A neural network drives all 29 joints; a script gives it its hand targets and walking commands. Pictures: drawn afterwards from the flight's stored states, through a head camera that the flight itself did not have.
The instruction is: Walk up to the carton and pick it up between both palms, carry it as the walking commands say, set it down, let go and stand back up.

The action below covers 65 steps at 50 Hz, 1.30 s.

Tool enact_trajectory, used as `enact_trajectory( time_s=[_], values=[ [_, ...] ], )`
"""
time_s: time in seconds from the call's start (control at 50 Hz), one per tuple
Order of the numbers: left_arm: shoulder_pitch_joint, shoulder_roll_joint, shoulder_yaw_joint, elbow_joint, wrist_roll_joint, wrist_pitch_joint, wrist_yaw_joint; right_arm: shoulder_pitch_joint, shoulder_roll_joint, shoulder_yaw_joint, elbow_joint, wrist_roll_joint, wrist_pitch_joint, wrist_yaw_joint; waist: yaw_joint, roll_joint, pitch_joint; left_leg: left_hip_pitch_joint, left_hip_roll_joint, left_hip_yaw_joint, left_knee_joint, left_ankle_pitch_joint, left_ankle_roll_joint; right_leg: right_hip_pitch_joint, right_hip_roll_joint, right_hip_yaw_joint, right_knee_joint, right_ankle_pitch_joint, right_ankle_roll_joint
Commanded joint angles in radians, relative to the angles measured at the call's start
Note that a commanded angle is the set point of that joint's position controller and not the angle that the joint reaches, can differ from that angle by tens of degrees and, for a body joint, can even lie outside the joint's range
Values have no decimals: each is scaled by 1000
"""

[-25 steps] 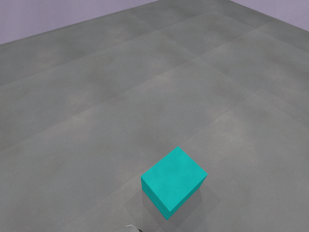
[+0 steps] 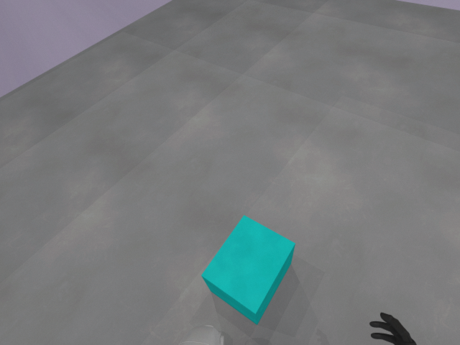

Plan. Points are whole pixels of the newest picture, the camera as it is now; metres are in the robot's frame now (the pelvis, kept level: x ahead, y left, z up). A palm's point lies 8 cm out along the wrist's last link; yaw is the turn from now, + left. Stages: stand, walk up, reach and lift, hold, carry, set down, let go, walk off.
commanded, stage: walk up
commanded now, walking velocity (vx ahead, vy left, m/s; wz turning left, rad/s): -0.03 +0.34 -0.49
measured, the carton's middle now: (250, 268) +0.46 +0.06 -0.67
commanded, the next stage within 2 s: none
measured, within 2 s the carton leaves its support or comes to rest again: neither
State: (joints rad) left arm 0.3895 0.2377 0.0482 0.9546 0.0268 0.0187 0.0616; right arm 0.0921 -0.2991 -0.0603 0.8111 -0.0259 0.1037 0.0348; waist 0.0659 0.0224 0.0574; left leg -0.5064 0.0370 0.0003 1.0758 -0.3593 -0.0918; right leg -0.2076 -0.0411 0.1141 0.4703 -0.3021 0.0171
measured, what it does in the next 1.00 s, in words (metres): steps to the left, turning right: left foot, then right foot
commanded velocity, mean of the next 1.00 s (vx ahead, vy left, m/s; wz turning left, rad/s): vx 0.00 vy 0.19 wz -0.39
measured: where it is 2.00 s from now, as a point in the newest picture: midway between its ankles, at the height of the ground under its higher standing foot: outside the picture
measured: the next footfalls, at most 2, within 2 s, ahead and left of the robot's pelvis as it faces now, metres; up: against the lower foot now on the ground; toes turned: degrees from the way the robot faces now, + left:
left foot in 0.24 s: +0.07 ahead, +0.28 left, +0.00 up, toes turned -5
right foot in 0.58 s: +0.08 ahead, +0.12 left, +0.00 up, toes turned -23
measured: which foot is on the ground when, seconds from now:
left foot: up 0.00-0.22, down 0.24-0.58, up 0.60-0.92, down 0.94-1.00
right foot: down 0.00-0.24, up 0.26-0.56, down 0.58-0.94, up 0.96-1.00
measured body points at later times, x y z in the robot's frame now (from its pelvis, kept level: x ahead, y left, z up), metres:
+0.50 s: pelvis +0.05 +0.17 -0.01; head +0.08 +0.18 +0.44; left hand +0.22 +0.41 -0.14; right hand +0.04 -0.08 -0.14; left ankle +0.04 +0.29 -0.74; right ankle +0.01 +0.11 -0.69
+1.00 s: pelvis +0.08 +0.28 -0.02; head +0.11 +0.31 +0.43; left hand +0.26 +0.50 -0.18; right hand +0.02 +0.03 -0.15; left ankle +0.15 +0.42 -0.75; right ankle +0.04 +0.15 -0.71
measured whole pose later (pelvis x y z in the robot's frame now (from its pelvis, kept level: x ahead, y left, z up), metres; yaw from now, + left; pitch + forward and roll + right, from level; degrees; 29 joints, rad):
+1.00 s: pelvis +0.08 +0.28 -0.02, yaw -23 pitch -2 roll -1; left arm 0.19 0.27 0.09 0.94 0.03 0.08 0.01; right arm 0.26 -0.19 -0.06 0.93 -0.03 0.04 -0.03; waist -0.02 -0.07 0.05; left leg -0.29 0.11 0.07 0.65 -0.33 -0.05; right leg -0.40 -0.01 0.02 0.91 -0.49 0.04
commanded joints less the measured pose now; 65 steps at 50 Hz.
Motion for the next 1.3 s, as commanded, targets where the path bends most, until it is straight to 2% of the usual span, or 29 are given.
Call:
enact_trajectory(
  time_s=[0.0,0.08,0.16,0.18,0.22,0.24,0.28,0.32,0.4,0.5,0.52,0.54,0.56,0.58,0.62,0.72,0.74,0.76,0.8,0.86,0.88,0.9,0.92,0.94,0.96,1.02,1.16,1.26,1.28],
  values=[
    [123,264,69,-26,8,-7,6,-96,-40,9,-144,6,-19,6,41,-259,-71,-170,27,-49,-74,-3,4,250,-298,270,-45,869,-179],
    [95,292,86,-33,11,-9,8,-92,-27,19,-163,22,-18,8,28,-356,-45,-90,14,-29,-235,-13,19,168,-305,282,-72,914,-175],
    [-46,281,89,-66,-3,-5,2,74,-11,38,-131,20,-36,16,-65,-435,-180,302,-13,19,-535,69,35,24,-185,135,-75,446,-105],
    [-68,238,77,-89,-8,-1,-9,156,-26,19,-79,7,-45,0,-119,-328,-217,486,-33,58,-665,129,43,-84,-105,101,8,339,-72],
    [-8,100,38,-124,17,10,-13,270,-196,-27,-30,-14,-55,-13,-155,337,-192,663,322,-267,-853,122,124,-468,77,-58,440,-308,5],
    [48,97,46,-82,24,11,-2,215,-204,-25,-33,-9,-57,-17,-115,260,-175,580,344,-224,-803,211,110,-465,23,-34,571,-339,8],
    [-49,155,53,-116,-3,19,-7,122,-155,-12,-56,-7,-61,-17,-115,400,-76,339,313,-261,-872,99,243,-420,1,-51,742,-273,5],
    [-45,160,59,-75,-4,24,-32,29,-84,10,-54,-10,-65,-27,-78,235,-6,306,244,-43,-863,171,209,-391,2,-91,780,-159,-5],
    [-128,101,42,-103,-1,23,-44,103,-48,26,11,-1,-90,-46,-80,216,5,334,244,22,-761,584,260,-304,20,-141,631,-169,-9],
    [-186,60,22,-137,-12,8,-28,197,-53,12,81,2,-72,-53,-54,142,-61,401,180,76,-576,895,201,-57,30,-211,46,-48,-26],
    [-76,91,30,-103,-12,2,-20,206,-56,4,93,12,-80,-43,-9,133,-158,289,154,99,-493,759,186,185,-20,-199,-19,137,-49],
    [-46,178,62,-94,-8,2,-11,218,-23,5,63,14,-90,-40,12,-48,-197,90,95,152,-363,569,130,364,-208,-40,11,458,-92],
    [-3,263,70,-83,4,3,-7,223,17,19,42,16,-88,-42,30,-385,-189,-124,-13,128,-159,-136,82,439,-474,283,-75,821,-191],
    [7,265,64,-65,2,7,-6,190,-8,-1,27,20,-62,-48,34,-300,-198,-107,28,48,-16,-240,64,321,-540,332,-93,927,-280],
    [-110,187,33,-77,6,8,-12,204,-24,-19,59,11,-45,-48,-21,-128,-73,-70,61,-5,93,-125,40,175,-448,225,-109,855,-231],
    [-293,108,38,-107,3,-7,-31,260,-1,-12,91,5,-2,-43,-101,-224,-42,79,27,26,-13,46,-3,-55,-234,-60,-150,497,-138],
    [-330,105,31,-110,-6,-5,-41,248,-10,-13,98,11,-11,-32,-99,-331,-78,128,7,52,-105,59,3,-66,-145,-141,-162,293,-120],
    [-314,110,36,-93,0,3,-45,196,-10,-14,82,8,-19,-25,-100,-322,-39,166,-4,74,-168,53,-3,-118,-110,-129,-204,77,-118],
    [-280,148,56,-90,10,7,-54,181,8,6,71,12,-27,-35,-91,-366,-23,198,-3,87,-275,25,-9,-120,-149,-74,-180,137,-131],
    [-264,169,73,-75,9,19,-55,300,4,-6,97,10,-54,-54,-155,-200,-99,375,-9,139,-525,136,19,-149,-117,-66,-54,72,-108],
    [-283,140,58,-78,6,25,-51,351,-11,-11,128,10,-62,-69,-176,-92,-69,424,31,100,-608,164,23,-198,-67,-76,45,20,-81],
    [-236,89,42,-88,8,20,-55,339,-133,-46,124,0,-76,-84,-161,198,-60,458,252,-187,-707,284,87,-304,32,-145,263,-11,-31],
    [-251,62,51,-104,12,33,-54,301,-170,-50,100,-5,-88,-80,-120,269,-12,321,466,-361,-870,283,178,-330,70,-154,529,-328,21],
    [-221,85,61,-98,12,56,-53,283,-178,-57,65,-10,-78,-80,-110,155,-3,251,514,-387,-888,119,244,-345,63,-84,714,-313,32],
    [-218,107,56,-112,1,64,-51,232,-206,-69,62,-5,-84,-76,-96,352,60,181,508,-410,-904,242,269,-361,49,-70,768,-275,43],
    [-146,99,55,-63,0,63,-71,83,-90,-23,43,9,-87,-83,-59,273,-22,190,300,-69,-792,384,206,-290,32,-80,825,-120,43],
    [-240,87,43,-104,-4,72,-85,244,-136,-45,77,-2,-84,-81,-105,241,-98,428,368,-95,-657,757,257,-289,29,-128,501,-188,58],
    [-145,56,4,-62,-28,34,-67,98,-140,-64,57,-7,-60,-49,-39,272,-155,281,269,-9,-611,397,196,57,53,-209,-26,-20,11],
    [-151,68,6,-43,-23,22,-64,156,-84,-52,70,-5,-51,-40,-40,146,-156,228,184,10,-579,207,172,149,43,-201,-128,47,19]
  ],
)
